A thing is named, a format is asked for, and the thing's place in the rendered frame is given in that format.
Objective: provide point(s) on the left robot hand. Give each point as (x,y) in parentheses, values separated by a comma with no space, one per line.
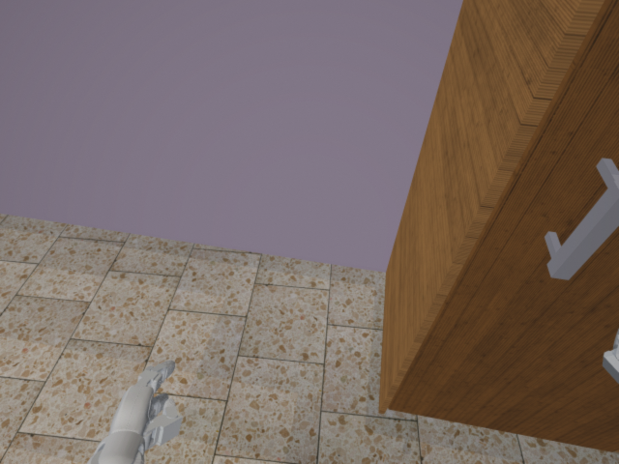
(138,408)

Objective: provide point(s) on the wardrobe door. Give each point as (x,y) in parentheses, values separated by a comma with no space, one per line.
(513,349)

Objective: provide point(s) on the robot left forearm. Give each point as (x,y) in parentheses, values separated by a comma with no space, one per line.
(122,447)

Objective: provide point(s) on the handle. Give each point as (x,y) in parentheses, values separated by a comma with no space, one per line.
(593,230)

